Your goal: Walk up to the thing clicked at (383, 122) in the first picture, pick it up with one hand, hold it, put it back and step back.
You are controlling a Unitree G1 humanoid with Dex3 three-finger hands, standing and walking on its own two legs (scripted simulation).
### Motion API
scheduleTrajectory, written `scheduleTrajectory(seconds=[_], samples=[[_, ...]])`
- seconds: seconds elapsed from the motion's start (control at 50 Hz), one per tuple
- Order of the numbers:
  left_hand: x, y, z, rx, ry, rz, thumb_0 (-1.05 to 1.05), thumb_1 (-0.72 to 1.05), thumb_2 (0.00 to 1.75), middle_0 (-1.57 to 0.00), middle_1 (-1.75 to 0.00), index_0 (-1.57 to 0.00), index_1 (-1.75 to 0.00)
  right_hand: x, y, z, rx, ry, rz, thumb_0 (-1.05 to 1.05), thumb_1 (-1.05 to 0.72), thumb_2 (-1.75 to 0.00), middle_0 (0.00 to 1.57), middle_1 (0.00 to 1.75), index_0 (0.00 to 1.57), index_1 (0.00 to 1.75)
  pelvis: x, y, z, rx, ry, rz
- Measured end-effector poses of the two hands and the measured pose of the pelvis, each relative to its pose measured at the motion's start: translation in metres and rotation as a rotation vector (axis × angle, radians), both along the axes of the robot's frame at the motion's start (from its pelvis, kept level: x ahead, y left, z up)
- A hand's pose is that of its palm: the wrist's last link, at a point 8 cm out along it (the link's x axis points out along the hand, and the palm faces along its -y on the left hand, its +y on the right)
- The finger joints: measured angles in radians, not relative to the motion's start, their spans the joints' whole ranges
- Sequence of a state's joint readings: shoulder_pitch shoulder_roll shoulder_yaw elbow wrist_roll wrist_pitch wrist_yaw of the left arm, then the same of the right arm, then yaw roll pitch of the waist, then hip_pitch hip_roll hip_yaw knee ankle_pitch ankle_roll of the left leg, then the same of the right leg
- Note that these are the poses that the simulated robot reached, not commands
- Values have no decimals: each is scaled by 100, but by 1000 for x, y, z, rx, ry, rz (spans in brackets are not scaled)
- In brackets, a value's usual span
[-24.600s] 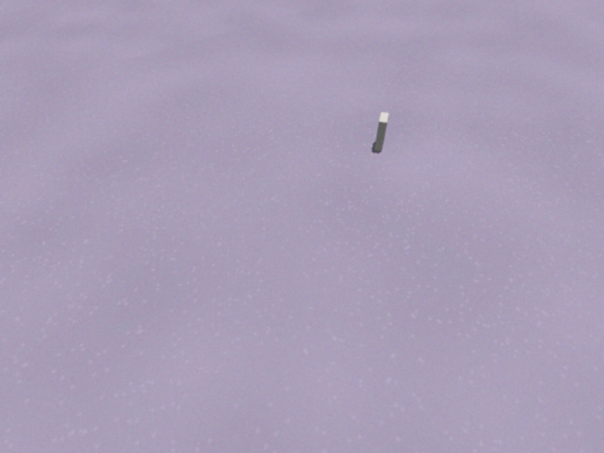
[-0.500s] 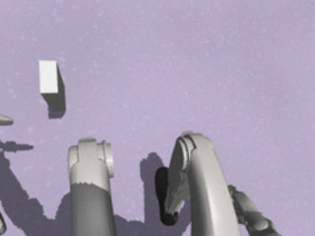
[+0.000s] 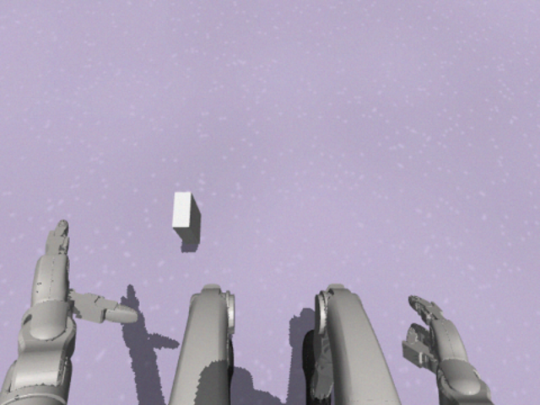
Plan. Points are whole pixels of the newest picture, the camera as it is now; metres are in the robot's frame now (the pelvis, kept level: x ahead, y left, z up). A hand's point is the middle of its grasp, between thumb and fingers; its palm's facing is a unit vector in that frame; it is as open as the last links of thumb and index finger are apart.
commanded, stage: home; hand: left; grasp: from the side
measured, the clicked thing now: (188, 220) +0.49 +0.23 -0.45
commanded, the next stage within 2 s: none
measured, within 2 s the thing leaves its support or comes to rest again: neither
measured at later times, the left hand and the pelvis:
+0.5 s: hand (80, 310) +0.24 +0.20 +0.10, palm faces +0.15 -0.94 -0.31, open 17.3 cm; pelvis +0.06 +0.01 +0.16, yaw +2 degrees
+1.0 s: hand (75, 332) +0.22 +0.19 +0.13, palm faces +0.16 -0.95 -0.28, open 17.2 cm; pelvis +0.06 +0.00 +0.18, yaw +3 degrees
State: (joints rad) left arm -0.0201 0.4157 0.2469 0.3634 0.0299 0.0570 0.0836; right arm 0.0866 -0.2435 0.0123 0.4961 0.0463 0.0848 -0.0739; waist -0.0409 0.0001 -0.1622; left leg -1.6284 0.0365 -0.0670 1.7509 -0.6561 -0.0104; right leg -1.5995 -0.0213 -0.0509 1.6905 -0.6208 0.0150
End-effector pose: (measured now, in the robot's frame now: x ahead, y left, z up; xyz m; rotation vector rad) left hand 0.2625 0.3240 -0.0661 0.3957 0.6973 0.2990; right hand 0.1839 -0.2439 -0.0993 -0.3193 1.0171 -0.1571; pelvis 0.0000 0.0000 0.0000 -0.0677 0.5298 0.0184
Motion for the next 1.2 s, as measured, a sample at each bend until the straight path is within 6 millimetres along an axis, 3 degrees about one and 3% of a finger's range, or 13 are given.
scheduleTrajectory(seconds=[0.12, 0.3, 0.44, 0.56, 0.66, 0.8, 1.2], samples=[[-13, -21, 51, -37, 52, 36, -1, -50, 8, -6, -6, -6, -6, 15, -5, 64, -14, -93, -15, 0, -90, -90, 21, 31, 20, 30, 17, -3, 52, 11, -68, 10], [-31, -54, 119, -117, 84, 59, -1, -50, 8, -6, -6, -6, -6, 14, -3, 141, -30, -163, -51, 0, -90, -90, 21, 31, 20, 30, 39, -1, 117, 18, -188, 22], [-44, -71, 176, -147, 54, 42, -1, -50, 8, -6, -6, -6, -6, 16, 8, 183, -18, -240, -80, 1, -90, -90, 21, 31, 20, 30, 53, 5, 153, 21, -280, 27], [-56, -79, 211, -159, 11, 23, -1, -50, 8, -6, -6, -6, -6, 27, 21, 204, 10, -321, -72, 1, -90, -90, 21, 31, 20, 30, 60, 10, 169, 25, -340, 30], [-66, -82, 222, -171, 0, 25, -1, -51, 7, -6, -6, -6, -6, 38, 29, 214, 29, -369, -36, 1, -90, -90, 21, 31, 20, 30, 60, 10, 175, 30, -368, 34], [-75, -82, 215, -182, 38, 42, -1, -50, 8, -6, -6, -6, -6, 47, 31, 220, 22, -390, 12, 1, -90, -90, 21, 31, 20, 30, 57, 7, 178, 34, -380, 40], [-68, -93, 220, -183, 23, 23, -1, -50, 8, -6, -7, -6, -6, 33, 12, 215, 10, -349, -12, 1, -90, -90, 21, 31, 20, 30, 59, -2, 181, 42, -396, 38]])
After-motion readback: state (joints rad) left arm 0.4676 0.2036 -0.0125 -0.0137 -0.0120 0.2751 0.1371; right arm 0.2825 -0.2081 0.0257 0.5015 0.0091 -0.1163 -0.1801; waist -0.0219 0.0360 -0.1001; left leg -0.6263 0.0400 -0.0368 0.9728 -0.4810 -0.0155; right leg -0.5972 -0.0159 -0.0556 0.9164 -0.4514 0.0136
